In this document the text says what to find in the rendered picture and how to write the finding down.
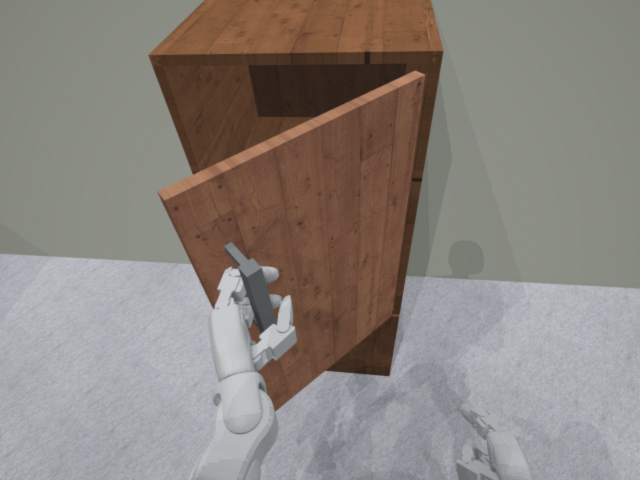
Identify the cupboard door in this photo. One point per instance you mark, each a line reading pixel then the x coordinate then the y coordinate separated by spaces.
pixel 324 203

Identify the robot left hand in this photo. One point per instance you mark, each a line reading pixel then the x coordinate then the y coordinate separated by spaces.
pixel 229 322

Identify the handle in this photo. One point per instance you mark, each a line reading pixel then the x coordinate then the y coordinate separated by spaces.
pixel 255 285

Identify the robot left forearm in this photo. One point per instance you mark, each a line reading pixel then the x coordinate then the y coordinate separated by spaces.
pixel 245 428

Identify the robot right hand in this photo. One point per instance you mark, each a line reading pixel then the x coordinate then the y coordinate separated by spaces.
pixel 502 459

